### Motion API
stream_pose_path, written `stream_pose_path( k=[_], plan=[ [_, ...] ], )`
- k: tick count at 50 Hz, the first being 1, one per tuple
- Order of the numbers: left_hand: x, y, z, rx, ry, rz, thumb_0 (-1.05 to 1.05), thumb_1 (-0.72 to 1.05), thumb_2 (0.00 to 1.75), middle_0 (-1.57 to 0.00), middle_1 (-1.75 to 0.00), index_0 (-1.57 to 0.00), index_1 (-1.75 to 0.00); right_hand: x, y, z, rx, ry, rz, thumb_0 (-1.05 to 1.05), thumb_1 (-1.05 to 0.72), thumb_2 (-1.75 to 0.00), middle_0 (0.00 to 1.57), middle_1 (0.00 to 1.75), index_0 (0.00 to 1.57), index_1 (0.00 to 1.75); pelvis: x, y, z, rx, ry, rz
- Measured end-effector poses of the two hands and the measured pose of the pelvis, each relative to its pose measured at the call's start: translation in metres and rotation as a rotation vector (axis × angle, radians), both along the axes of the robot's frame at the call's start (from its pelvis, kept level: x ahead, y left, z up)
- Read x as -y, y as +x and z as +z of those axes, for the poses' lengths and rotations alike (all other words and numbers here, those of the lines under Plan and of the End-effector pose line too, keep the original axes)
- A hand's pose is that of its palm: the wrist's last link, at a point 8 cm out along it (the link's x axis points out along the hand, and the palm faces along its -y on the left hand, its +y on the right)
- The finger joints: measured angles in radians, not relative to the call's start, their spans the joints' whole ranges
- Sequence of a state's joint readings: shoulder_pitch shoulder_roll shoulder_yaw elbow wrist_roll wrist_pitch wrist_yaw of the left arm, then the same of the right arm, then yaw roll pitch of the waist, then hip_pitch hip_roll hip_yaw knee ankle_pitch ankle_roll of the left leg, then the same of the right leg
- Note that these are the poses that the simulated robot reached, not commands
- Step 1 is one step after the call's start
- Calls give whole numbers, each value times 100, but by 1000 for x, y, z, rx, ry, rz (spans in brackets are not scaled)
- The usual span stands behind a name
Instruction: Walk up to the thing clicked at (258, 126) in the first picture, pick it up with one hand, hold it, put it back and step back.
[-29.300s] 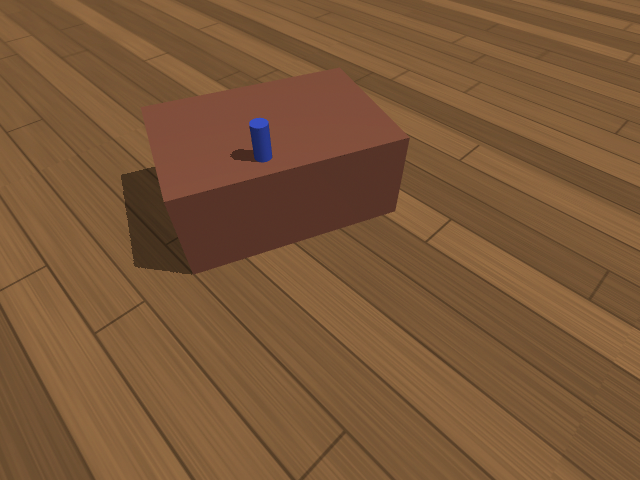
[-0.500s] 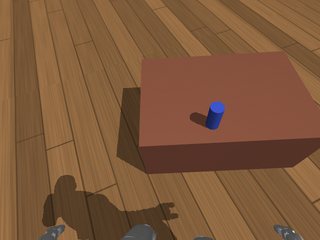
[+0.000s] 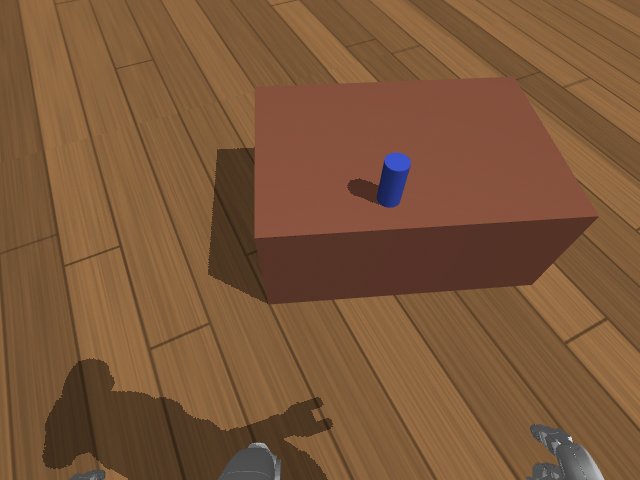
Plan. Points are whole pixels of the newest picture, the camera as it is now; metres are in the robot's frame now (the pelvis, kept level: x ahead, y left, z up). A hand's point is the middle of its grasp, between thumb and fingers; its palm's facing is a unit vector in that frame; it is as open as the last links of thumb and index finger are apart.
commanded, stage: step back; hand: right
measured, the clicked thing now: (392, 181) +0.82 -0.16 -0.29
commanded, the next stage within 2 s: stand in 1.82 s
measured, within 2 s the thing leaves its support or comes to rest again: neither
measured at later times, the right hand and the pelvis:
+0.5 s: hand out of the picture -0.06 -0.26 -0.13, palm faces -0.16 +0.90 -0.40, open 7.4 cm; pelvis -0.16 -0.01 +0.01, yaw +5 degrees
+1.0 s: hand out of the picture -0.20 -0.30 -0.15, palm faces -0.18 +0.91 -0.37, open 7.4 cm; pelvis -0.29 -0.03 +0.01, yaw +7 degrees
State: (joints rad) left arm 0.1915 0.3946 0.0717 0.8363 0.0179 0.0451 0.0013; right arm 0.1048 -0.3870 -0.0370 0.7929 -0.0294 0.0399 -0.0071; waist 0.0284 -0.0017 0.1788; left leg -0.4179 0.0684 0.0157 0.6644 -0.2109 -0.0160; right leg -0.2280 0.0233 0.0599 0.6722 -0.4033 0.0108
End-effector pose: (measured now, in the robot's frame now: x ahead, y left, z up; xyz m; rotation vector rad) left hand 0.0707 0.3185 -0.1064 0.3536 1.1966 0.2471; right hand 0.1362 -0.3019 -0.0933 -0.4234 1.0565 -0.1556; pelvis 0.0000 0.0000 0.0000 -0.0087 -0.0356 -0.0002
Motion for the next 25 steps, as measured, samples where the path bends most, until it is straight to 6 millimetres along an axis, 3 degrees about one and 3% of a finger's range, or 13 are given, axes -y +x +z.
stream_pose_path(
  k=[6,12,18,25],
  plan=[
    [21,-54,15,-11,7,15,0,91,90,-20,-30,-20,-30,18,-45,-8,-31,24,-42,0,-90,-90,21,29,20,30,11,-37,6,7,22,12],
    [16,-76,26,45,45,23,0,90,90,-20,-30,-20,-30,21,-103,-13,-114,8,-21,0,-90,-90,21,29,20,30,12,-73,9,-8,30,60],
    [-1,-96,13,132,41,34,0,90,90,-20,-30,-20,-30,9,-155,-19,-177,-18,21,1,-90,-90,21,29,20,30,6,-120,-3,4,44,109],
    [7,-148,11,88,1,58,0,91,90,-20,-30,-20,-30,5,-195,1,-137,-7,26,1,-90,-90,21,30,20,30,13,-164,10,5,-1,86]
  ],
)
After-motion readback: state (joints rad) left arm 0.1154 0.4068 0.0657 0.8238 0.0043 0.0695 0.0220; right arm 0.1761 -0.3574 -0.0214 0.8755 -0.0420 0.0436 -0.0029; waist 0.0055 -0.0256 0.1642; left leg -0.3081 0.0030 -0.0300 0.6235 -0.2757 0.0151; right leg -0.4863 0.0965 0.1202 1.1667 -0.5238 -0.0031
